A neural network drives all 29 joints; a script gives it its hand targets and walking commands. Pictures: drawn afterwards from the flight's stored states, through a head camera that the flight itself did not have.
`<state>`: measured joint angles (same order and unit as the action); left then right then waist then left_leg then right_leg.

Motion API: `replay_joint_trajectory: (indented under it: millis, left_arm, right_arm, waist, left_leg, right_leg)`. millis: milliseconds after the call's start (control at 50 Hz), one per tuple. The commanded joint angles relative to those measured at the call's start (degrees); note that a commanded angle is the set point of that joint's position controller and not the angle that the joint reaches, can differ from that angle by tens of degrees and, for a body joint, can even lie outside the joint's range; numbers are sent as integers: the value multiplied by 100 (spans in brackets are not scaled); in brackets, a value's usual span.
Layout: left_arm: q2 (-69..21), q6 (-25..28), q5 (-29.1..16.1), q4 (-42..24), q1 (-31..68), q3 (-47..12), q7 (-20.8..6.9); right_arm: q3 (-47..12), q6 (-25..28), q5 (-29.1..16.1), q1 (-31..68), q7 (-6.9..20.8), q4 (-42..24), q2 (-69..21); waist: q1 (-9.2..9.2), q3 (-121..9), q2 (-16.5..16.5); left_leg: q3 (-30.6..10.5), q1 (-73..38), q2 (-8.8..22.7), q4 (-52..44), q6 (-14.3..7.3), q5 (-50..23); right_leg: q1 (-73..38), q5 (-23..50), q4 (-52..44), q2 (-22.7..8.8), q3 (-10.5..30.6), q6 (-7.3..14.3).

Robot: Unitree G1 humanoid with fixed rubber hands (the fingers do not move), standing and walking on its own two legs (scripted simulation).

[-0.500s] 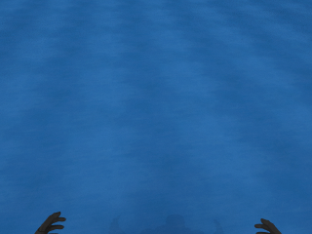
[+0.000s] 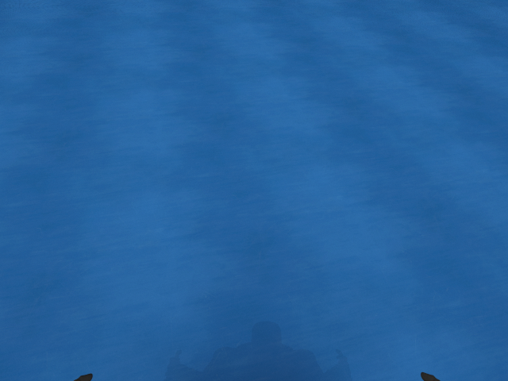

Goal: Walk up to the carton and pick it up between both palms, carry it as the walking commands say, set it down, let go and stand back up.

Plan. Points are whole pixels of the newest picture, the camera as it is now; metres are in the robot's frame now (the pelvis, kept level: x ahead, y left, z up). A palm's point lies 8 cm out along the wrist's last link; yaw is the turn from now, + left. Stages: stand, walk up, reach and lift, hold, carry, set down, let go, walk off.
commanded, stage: walk up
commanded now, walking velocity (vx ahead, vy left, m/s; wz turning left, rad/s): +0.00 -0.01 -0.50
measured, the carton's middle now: out of the picture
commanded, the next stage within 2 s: none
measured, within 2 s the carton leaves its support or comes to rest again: neither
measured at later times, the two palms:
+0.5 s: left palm (146, 374) +0.15 +0.18 -0.09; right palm out of the picture -0.04 -0.35 -0.12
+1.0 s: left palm (180, 356) +0.18 +0.13 -0.11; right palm out of the picture -0.15 -0.30 -0.09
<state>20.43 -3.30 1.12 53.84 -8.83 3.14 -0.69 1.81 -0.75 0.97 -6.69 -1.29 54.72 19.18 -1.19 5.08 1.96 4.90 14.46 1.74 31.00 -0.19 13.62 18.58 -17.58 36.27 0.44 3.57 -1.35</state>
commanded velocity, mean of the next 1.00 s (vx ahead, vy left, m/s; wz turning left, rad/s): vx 0.00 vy -0.01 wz -0.50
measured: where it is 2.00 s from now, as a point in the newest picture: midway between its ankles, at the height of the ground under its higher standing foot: outside the picture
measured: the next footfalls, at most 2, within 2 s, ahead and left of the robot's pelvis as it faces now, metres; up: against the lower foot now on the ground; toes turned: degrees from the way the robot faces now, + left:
right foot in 0.32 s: -0.03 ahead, -0.16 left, +0.00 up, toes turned -18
left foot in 0.74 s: +0.04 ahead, +0.05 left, +0.00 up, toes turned -21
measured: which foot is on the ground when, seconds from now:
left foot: down 0.00-0.32, up 0.34-0.72, down 0.74-1.00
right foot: up 0.00-0.30, down 0.32-0.74, up 0.76-1.00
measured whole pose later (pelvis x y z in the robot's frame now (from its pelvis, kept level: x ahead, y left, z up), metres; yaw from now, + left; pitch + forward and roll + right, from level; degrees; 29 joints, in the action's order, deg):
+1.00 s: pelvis -0.06 -0.03 +0.01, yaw -32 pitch +1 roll -3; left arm 16.8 -4.7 0.6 46.1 -8.5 4.4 -2.2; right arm 2.4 -0.7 2.4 -12.6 -1.2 47.9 14.9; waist 1.4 4.4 0.2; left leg 8.4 13.4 7.6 26.5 0.6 13.5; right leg 22.8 -24.2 50.9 -0.9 -1.5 -2.3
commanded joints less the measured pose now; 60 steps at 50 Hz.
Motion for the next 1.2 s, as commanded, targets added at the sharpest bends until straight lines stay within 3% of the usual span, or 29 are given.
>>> replay_joint_trajectory:
  millis: [0,40,60,200,260,280,300,320,340,360,380,400,440,600,660,700,720,740,760,800,840,1000,1060,1080,1100,1120,1140,1160,1180]
  left_arm:
    - [347,-66,12,-612,300,145,25]
    - [313,-92,-37,-468,18,161,-71]
    - [328,-97,-66,-453,24,152,-126]
    - [40,-132,-117,-656,424,12,-187]
    - [8,-57,-130,-557,167,-4,-167]
    - [55,-14,-127,-463,-61,17,-150]
    - [261,33,-101,-382,-243,82,-115]
    - [690,110,-26,-362,-570,191,-96]
    - [1159,126,61,-403,-713,358,-23]
    - [1037,130,18,-460,-501,352,19]
    - [835,101,19,-608,-32,323,46]
    - [639,87,29,-712,308,285,61]
    - [455,107,24,-723,381,282,72]
    - [624,113,97,-660,-174,346,96]
    - [577,86,79,-688,-73,358,78]
    - [452,66,35,-736,1,329,49]
    - [286,91,17,-824,16,272,32]
    - [-65,114,15,-1087,115,172,27]
    - [33,42,44,-1113,197,278,75]
    - [68,-24,21,-1027,-77,317,-7]
    - [91,-48,-16,-988,-163,290,-116]
    - [-148,-69,-95,-1261,405,112,-166]
    - [-167,-4,-124,-1156,156,96,-130]
    - [-71,35,-125,-1073,-65,123,-108]
    - [236,99,-90,-1023,-271,215,-85]
    - [698,180,-18,-990,-568,330,-56]
    - [1199,195,93,-1022,-704,437,-10]
    - [974,213,53,-896,-765,382,56]
    - [850,183,27,-993,-443,365,84]
  right_arm:
    - [247,-12,39,-600,-38,-252,1263]
    - [163,2,69,-192,-67,-413,853]
    - [151,16,91,-103,-80,-462,748]
    - [396,-11,145,-651,-31,-334,811]
    - [491,-42,130,-704,-11,-287,886]
    - [480,-63,112,-684,5,-280,856]
    - [389,-84,93,-718,33,-323,669]
    - [285,-125,105,-613,42,-525,372]
    - [136,-197,42,-139,-27,-725,273]
    - [181,-203,45,-139,-69,-674,327]
    - [219,-176,50,-200,-63,-575,378]
    - [233,-158,55,-387,-55,-429,406]
    - [234,-195,49,-468,-25,-376,376]
    - [150,-193,-40,-30,-42,-751,154]
    - [117,-109,-66,-333,-45,-752,64]
    - [114,-21,-50,-714,-68,-697,102]
    - [160,33,-6,-993,-95,-654,346]
    - [294,20,98,-971,-112,-713,935]
    - [266,13,59,-799,-55,-830,1014]
    - [165,27,72,-413,-37,-973,687]
    - [142,46,102,-236,-54,-1013,467]
    - [407,36,181,-855,8,-861,644]
    - [477,-14,165,-856,34,-818,709]
    - [460,-36,139,-879,49,-806,649]
    - [372,-38,132,-1016,78,-834,461]
    - [295,-57,124,-909,105,-1038,205]
    - [147,-122,69,-350,42,-1302,214]
    - [201,-145,69,-252,-22,-1317,313]
    - [198,-156,42,-302,-24,-1287,274]
  waist:
    - [252,-516,-1328]
    - [77,-640,-685]
    - [83,-660,-815]
    - [323,-650,-1606]
    - [205,-765,-1547]
    - [55,-891,-1259]
    - [-43,-881,-539]
    - [-188,-738,995]
    - [-359,-693,2066]
    - [-255,-585,1368]
    - [-75,-461,1029]
    - [73,-508,824]
    - [164,-628,717]
    - [-77,-624,756]
    - [88,-695,722]
    - [363,-722,384]
    - [561,-831,-178]
    - [615,-689,-2140]
    - [457,-591,-1884]
    - [211,-632,-941]
    - [184,-595,-1043]
    - [422,-633,-1625]
    - [257,-775,-1502]
    - [109,-885,-1239]
    - [-2,-1045,-603]
    - [-149,-926,934]
    - [-374,-863,1740]
    - [-316,-742,1079]
    - [-187,-683,1218]
  left_leg:
    - [-2137,-741,2598,-1636,-1016,-1599]
    - [-1032,-524,2091,-1296,-774,-2063]
    - [-690,-566,1880,-1212,-665,-2153]
    - [-212,-816,1880,-1008,-623,-2241]
    - [-74,-840,1909,-544,-488,-2476]
    - [125,-682,1772,-137,-342,-2174]
    - [318,-227,1415,554,-170,-1762]
    - [324,1279,818,1921,67,1326]
    - [-63,2059,351,2743,394,2297]
    - [-444,2070,552,3203,477,2099]
    - [-567,1890,556,3203,481,1638]
    - [-555,1642,509,3175,471,1159]
    - [-448,1331,379,2976,471,762]
    - [-417,1092,119,1368,375,1151]
    - [-371,453,-38,507,280,1010]
    - [-396,-442,-8,-621,210,228]
    - [-965,-1171,611,-1267,41,62]
    - [-2403,-1382,2217,-1807,-563,-533]
    - [-2500,-763,2628,-1721,-907,-1134]
    - [-1557,-340,2091,-1446,-761,-1624]
    - [-806,-380,1633,-1342,-569,-1840]
    - [-313,-721,1758,-1120,-609,-1929]
    - [-110,-647,1741,-650,-477,-2095]
    - [91,-478,1616,-339,-316,-1861]
    - [292,-37,1334,243,-95,-1317]
    - [389,1398,701,1742,201,1409]
    - [90,2115,253,2517,524,2215]
    - [-348,2340,413,3120,646,2111]
    - [-414,2181,433,3061,663,1841]
  right_leg:
    - [1377,-1289,2292,-407,-90,-151]
    - [1004,-833,2724,-372,-179,-135]
    - [922,-647,2638,-355,-286,-144]
    - [238,-857,753,-275,-775,-119]
    - [-291,-557,-322,-160,-978,-10]
    - [-760,-68,-997,-186,-1057,66]
    - [-1263,743,-1454,-461,-815,204]
    - [-1966,2849,-1632,-1604,647,494]
    - [-1651,4273,-1705,-2435,1848,1204]
    - [-1442,3981,-1716,-2266,1526,1292]
    - [-1111,3263,-1712,-1918,1141,1186]
    - [-932,2866,-1636,-1602,777,1075]
    - [-867,3080,-1438,-1294,515,945]
    - [-1073,2787,-1519,-1355,1495,1134]
    - [-844,2565,-1492,-1189,1636,1008]
    - [-362,1998,-1174,-885,1478,751]
    - [293,1394,-594,-565,1149,531]
    - [1422,-536,671,268,-137,168]
    - [1338,-1510,1802,-88,-107,39]
    - [1082,-1012,2605,-140,-88,-23]
    - [941,-613,2521,-135,-281,-115]
    - [244,-841,644,-69,-786,-42]
    - [-391,-376,-583,-1,-993,58]
    - [-868,113,-1263,-59,-1054,119]
    - [-1470,813,-1469,-443,-660,240]
    - [-2088,2387,-1718,-1636,885,554]
    - [-1770,3636,-1758,-2389,1977,1204]
    - [-1950,4322,-1572,-2264,1539,1248]
    - [-1575,3752,-1641,-2101,1469,1190]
